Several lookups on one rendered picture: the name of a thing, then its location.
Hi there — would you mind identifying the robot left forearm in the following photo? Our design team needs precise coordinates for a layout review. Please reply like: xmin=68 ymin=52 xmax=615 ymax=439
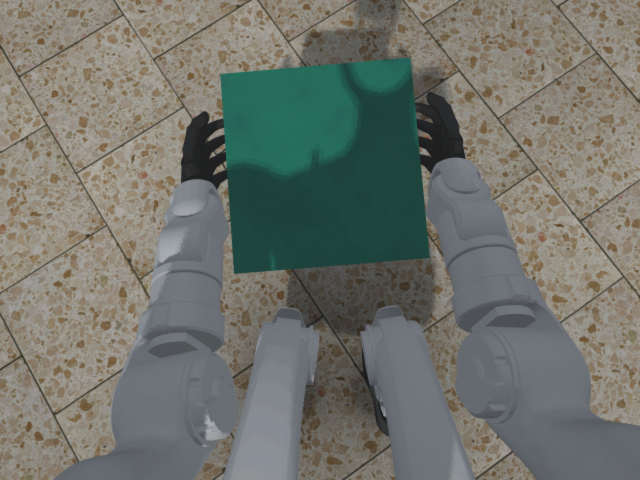
xmin=110 ymin=179 xmax=230 ymax=438

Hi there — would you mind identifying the carton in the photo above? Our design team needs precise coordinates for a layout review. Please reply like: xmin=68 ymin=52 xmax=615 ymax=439
xmin=220 ymin=58 xmax=430 ymax=274

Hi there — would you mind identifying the left robot upper arm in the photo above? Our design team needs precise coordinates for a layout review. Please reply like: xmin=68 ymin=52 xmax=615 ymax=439
xmin=53 ymin=350 xmax=240 ymax=480

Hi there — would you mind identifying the right robot hand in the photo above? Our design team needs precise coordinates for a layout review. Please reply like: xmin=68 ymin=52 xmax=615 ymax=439
xmin=415 ymin=92 xmax=466 ymax=173

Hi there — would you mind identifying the robot right thigh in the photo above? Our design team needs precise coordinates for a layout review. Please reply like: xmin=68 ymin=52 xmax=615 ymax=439
xmin=360 ymin=315 xmax=476 ymax=480

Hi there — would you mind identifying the robot left thigh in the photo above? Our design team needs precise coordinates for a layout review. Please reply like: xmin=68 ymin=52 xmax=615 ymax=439
xmin=222 ymin=317 xmax=320 ymax=480

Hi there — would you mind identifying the robot thigh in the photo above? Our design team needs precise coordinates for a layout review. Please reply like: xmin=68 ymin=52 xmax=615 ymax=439
xmin=360 ymin=315 xmax=476 ymax=480
xmin=222 ymin=317 xmax=320 ymax=480

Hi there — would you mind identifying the left robot hand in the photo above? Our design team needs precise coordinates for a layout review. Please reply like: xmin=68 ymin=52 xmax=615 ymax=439
xmin=181 ymin=111 xmax=228 ymax=189

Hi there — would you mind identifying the right robot upper arm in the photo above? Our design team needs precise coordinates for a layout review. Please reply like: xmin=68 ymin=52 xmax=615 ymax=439
xmin=455 ymin=326 xmax=640 ymax=480

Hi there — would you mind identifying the robot right forearm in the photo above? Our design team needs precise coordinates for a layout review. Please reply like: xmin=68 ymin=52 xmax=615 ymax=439
xmin=426 ymin=158 xmax=591 ymax=395

